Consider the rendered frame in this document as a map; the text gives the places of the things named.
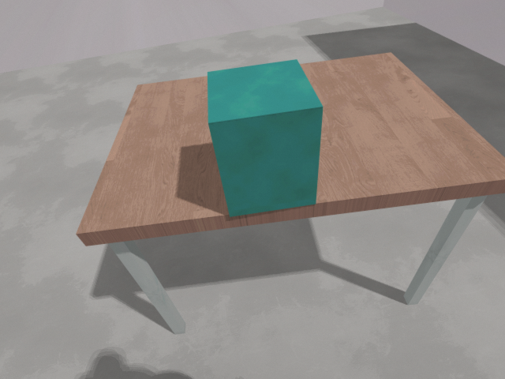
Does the table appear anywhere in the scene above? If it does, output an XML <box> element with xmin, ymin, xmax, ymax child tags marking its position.
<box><xmin>76</xmin><ymin>52</ymin><xmax>505</xmax><ymax>335</ymax></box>

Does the carton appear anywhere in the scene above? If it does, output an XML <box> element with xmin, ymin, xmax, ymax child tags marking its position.
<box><xmin>208</xmin><ymin>59</ymin><xmax>323</xmax><ymax>217</ymax></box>

